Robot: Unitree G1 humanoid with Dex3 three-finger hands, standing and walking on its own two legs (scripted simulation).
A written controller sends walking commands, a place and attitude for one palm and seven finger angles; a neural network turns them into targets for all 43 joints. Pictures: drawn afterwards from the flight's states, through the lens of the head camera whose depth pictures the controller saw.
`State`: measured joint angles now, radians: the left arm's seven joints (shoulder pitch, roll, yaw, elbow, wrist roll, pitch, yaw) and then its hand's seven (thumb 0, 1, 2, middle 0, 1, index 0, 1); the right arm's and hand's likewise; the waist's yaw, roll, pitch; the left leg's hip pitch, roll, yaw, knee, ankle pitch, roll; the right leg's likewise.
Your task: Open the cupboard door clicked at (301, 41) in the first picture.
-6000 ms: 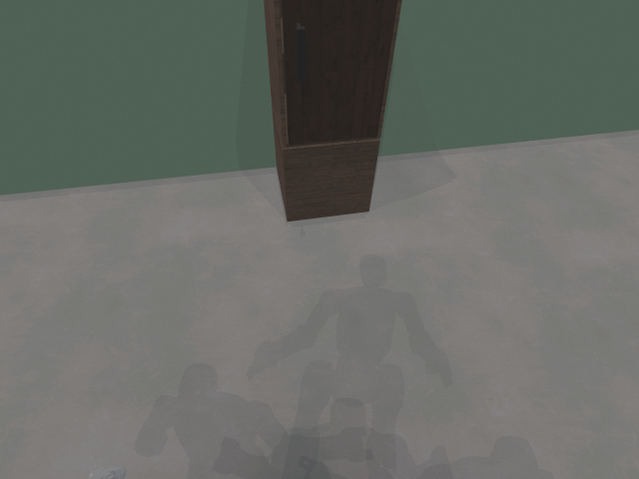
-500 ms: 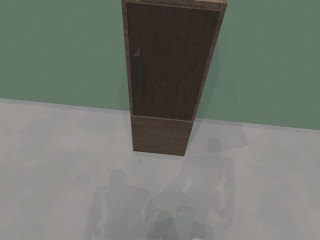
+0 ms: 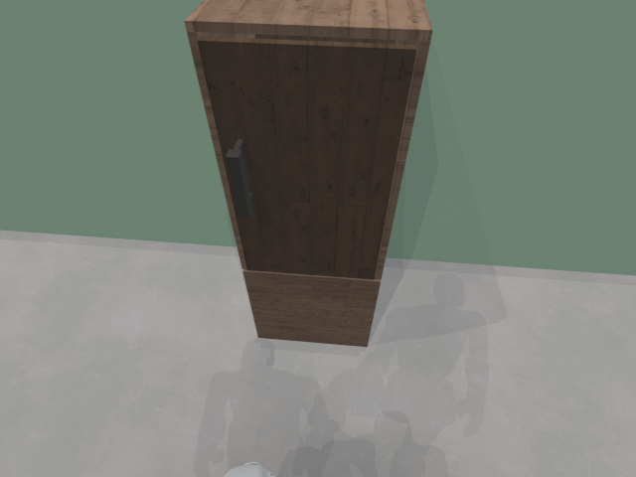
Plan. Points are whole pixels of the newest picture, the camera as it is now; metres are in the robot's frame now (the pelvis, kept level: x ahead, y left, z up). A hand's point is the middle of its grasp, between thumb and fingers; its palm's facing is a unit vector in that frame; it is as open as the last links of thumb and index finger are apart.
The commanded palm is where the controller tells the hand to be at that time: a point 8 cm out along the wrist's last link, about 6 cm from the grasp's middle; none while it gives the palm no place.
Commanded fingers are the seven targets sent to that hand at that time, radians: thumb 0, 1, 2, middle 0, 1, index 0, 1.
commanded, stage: take the last steps up to it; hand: left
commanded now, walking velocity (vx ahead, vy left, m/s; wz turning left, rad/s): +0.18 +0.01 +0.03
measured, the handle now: (242, 178) +0.65 +0.19 -0.01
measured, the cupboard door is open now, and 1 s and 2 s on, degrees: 0 0 0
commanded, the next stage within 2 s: come to a stop and stand still in 0.08 s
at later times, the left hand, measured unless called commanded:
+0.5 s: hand out of the picture +0.14 +0.20 -0.18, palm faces +0.03 -0.98 -0.20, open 7.4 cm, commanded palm none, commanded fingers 0.00 0.90 0.90 -0.20 -0.30 -0.20 -0.30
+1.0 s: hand out of the picture +0.11 +0.19 -0.17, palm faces +0.06 -0.97 -0.25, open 7.4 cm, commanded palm none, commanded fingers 0.00 0.90 0.90 -0.20 -0.30 -0.20 -0.30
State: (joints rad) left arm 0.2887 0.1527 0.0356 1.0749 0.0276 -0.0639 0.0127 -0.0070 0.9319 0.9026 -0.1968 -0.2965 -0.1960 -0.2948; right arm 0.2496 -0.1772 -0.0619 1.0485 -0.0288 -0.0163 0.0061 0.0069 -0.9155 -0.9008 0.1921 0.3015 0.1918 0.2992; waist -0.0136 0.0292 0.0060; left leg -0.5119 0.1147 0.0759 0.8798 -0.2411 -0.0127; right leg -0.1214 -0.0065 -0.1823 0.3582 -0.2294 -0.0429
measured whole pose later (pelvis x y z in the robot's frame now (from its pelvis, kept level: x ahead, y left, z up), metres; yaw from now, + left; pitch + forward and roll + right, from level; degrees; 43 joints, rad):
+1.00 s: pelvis +0.07 +0.00 +0.00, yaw +0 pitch +0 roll +2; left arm 0.24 0.17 0.04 1.01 0.04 0.02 0.02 0.01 0.90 0.90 -0.20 -0.30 -0.20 -0.30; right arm 0.22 -0.21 -0.06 1.03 -0.02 0.04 0.00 0.01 -0.91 -0.90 0.19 0.30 0.19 0.30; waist 0.04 0.00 0.04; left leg -0.24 0.03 0.03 0.64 -0.38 -0.04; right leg -0.28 -0.08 -0.07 0.46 -0.17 -0.01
